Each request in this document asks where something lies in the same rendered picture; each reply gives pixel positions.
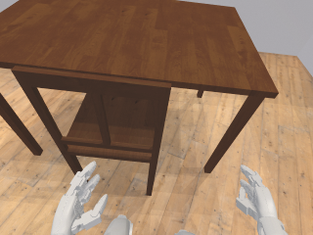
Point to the table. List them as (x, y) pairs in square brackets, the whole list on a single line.
[(191, 45)]

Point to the right robot forearm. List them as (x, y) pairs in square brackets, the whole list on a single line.
[(268, 225)]

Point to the robot left hand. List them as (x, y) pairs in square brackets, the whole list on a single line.
[(71, 205)]

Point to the left robot thigh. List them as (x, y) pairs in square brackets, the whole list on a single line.
[(120, 226)]

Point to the robot left shin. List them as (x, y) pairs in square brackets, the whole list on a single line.
[(121, 216)]

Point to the robot right hand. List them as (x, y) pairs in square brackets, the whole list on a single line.
[(259, 202)]

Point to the chair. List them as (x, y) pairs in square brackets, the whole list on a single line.
[(119, 118)]

